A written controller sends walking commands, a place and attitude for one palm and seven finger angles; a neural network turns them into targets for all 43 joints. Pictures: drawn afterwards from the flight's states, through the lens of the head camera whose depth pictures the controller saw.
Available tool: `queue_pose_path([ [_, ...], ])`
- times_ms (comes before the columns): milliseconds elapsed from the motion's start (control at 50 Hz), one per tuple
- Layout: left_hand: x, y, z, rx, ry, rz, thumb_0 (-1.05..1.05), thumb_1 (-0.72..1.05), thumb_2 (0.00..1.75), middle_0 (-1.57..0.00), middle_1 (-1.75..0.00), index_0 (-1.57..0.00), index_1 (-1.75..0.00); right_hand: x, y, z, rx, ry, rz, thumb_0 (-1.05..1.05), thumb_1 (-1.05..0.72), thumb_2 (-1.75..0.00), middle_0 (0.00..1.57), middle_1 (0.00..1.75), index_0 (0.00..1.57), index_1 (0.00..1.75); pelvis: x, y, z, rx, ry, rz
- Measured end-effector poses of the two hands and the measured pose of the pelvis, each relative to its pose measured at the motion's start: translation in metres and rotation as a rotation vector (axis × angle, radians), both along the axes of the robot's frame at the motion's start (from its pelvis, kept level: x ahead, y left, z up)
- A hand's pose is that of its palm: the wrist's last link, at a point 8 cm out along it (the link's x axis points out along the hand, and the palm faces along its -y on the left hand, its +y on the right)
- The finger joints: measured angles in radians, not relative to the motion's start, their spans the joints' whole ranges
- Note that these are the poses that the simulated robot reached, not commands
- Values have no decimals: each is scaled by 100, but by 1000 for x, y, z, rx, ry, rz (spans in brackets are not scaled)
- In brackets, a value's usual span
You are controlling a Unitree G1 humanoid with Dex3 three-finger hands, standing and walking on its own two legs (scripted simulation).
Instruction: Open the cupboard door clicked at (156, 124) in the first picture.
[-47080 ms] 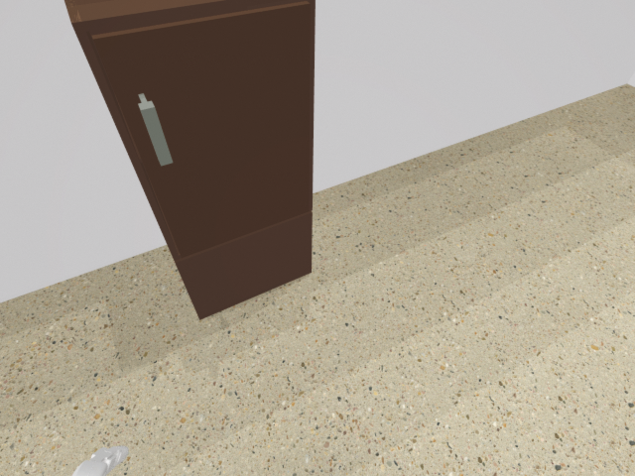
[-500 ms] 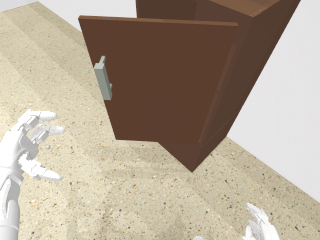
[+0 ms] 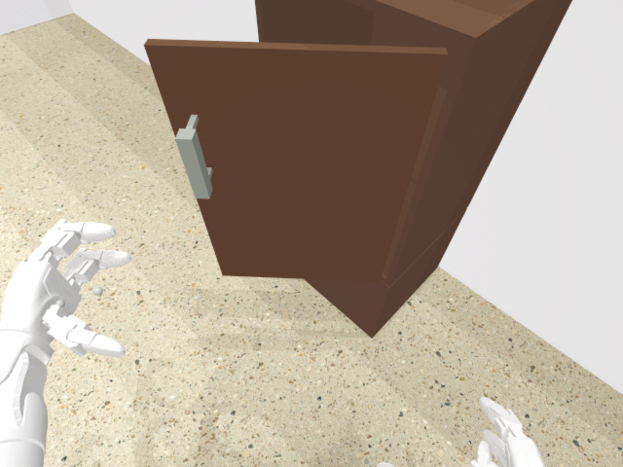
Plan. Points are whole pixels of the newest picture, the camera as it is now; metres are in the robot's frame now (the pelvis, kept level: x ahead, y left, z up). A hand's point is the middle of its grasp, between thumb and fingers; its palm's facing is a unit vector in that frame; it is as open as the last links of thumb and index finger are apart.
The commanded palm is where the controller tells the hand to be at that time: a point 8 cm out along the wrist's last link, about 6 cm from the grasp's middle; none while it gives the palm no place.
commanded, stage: move the hooked fingers beside the handle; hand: left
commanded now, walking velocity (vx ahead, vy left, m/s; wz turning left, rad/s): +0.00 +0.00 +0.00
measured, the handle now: (198, 157) +0.56 +0.22 +0.06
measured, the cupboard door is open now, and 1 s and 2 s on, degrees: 42 42 42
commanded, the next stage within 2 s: none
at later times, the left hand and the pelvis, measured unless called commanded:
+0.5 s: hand (124, 248) +0.36 +0.27 +0.08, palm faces +0.02 -1.00 -0.01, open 14.0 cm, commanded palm +0.33 +0.32 +0.07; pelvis -0.01 +0.00 -0.01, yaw -1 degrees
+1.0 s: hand (138, 212) +0.42 +0.27 +0.07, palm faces +0.01 -1.00 +0.00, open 14.0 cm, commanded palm +0.39 +0.32 +0.07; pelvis +0.00 +0.01 -0.01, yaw -2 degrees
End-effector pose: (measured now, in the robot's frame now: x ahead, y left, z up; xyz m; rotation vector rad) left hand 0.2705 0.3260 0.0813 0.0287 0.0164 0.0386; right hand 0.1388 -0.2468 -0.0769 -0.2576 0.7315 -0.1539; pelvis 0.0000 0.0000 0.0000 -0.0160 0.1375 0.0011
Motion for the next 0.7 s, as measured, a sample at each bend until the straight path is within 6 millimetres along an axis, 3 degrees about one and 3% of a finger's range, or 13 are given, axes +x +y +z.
queue_pose_path([
  [220, 2, -2, -2, -8, -18, 15, -1, -50, 30, -30, -120, -30, -120, -5, -1, -2, -12, 5, 14, 1, -91, -90, 20, 30, 21, 30, -8, -2, -2, 3, -4, 7],
  [500, 65, -6, -3, -19, 0, -19, -1, -50, 30, -30, -120, -30, -120, -44, -14, -14, -37, 124, -56, 1, -91, -90, 20, 30, 21, 30, -11, -2, -5, 6, 39, -10],
  [700, 88, -6, -9, -17, 13, -20, -1, -50, 30, -30, -120, -30, -119, -74, -20, -21, -44, 252, -107, 1, -91, -90, 20, 30, 21, 30, -6, 1, -6, 4, 73, -21],
])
